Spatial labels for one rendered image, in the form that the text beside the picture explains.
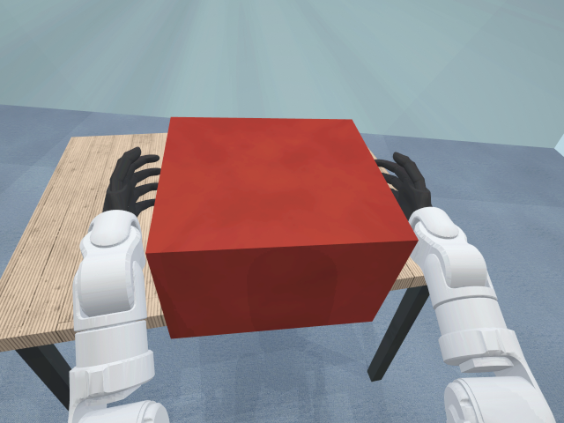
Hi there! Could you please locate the carton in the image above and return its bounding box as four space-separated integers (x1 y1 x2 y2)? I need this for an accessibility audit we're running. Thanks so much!
145 117 419 339

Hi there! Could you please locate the robot right forearm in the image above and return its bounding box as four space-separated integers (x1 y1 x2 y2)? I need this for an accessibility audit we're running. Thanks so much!
408 207 556 423

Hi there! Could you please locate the left robot upper arm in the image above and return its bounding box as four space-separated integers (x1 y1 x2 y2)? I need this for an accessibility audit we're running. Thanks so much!
78 400 169 423

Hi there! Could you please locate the left robot hand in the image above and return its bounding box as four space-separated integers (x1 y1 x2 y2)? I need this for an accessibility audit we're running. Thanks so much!
102 147 161 217

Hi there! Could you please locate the right robot hand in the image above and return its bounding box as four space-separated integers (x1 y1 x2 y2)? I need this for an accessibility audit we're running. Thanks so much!
375 152 433 221

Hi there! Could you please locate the right robot upper arm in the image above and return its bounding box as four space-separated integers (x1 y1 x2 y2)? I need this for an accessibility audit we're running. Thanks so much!
444 376 553 423

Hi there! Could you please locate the table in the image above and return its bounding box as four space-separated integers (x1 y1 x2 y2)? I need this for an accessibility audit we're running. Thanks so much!
0 133 430 410

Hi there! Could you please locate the robot left forearm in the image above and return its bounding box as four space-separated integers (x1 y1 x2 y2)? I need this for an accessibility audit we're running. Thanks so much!
68 210 155 423

